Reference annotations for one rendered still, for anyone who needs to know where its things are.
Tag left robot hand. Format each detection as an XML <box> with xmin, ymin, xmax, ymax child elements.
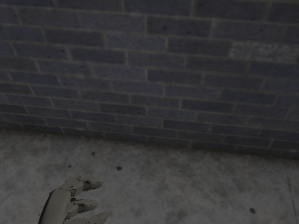
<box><xmin>38</xmin><ymin>175</ymin><xmax>109</xmax><ymax>224</ymax></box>

